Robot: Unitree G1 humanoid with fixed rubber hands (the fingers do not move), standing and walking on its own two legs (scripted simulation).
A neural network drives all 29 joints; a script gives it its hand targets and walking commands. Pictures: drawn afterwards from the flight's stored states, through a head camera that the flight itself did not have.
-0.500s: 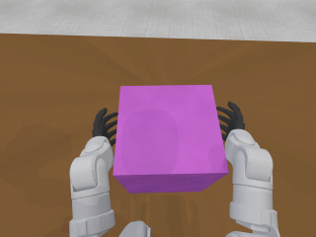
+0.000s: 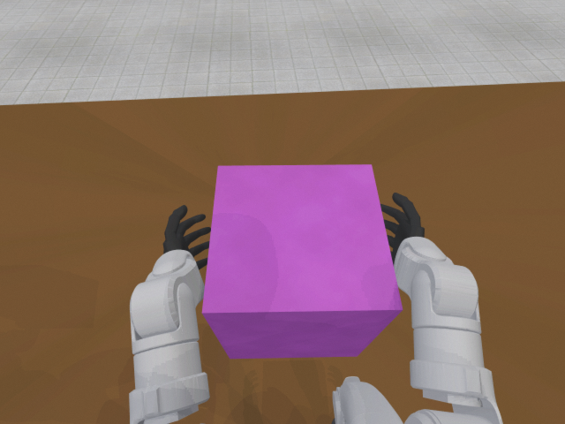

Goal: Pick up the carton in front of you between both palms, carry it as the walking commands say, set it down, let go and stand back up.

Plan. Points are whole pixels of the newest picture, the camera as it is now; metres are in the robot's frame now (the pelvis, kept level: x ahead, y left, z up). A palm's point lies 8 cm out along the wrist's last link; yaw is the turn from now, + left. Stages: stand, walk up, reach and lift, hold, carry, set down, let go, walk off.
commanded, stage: carry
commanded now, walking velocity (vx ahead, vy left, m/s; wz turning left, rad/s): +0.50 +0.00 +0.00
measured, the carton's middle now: (294, 270) +0.33 -0.01 +0.01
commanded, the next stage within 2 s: none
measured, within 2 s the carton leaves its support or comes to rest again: neither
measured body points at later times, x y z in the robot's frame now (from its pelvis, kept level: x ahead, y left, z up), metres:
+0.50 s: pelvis +0.34 -0.01 -0.06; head +0.39 -0.01 +0.38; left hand +0.66 +0.17 -0.01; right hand +0.68 -0.14 -0.01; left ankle +0.43 +0.16 -0.74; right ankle +0.28 -0.03 -0.79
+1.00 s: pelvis +0.66 +0.03 -0.11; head +0.69 +0.03 +0.34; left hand +0.99 +0.16 -0.05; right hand +0.98 -0.15 -0.04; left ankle +0.59 +0.08 -0.84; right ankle +0.77 -0.13 -0.80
